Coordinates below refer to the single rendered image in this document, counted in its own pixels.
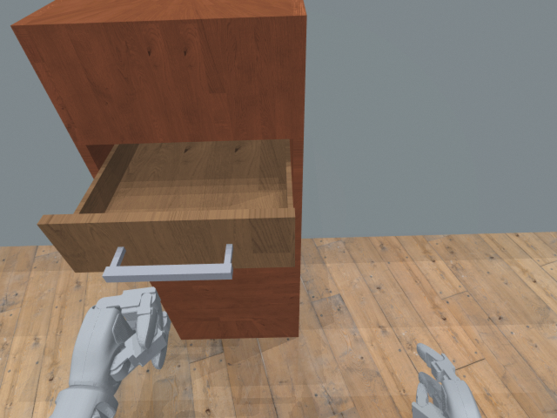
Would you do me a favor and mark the cabinet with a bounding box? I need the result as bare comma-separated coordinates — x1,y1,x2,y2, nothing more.
10,0,307,340

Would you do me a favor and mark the drawer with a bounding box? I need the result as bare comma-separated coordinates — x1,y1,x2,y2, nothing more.
37,139,295,273

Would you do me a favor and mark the handle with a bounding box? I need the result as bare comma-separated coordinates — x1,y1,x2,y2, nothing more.
102,244,233,283

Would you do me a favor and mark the left robot forearm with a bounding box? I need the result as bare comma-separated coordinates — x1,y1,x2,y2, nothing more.
49,385,118,418

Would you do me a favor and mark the right robot hand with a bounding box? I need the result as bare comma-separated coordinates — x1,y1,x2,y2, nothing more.
412,343,481,418

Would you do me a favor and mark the left robot hand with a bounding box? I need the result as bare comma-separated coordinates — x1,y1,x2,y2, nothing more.
69,287,171,395

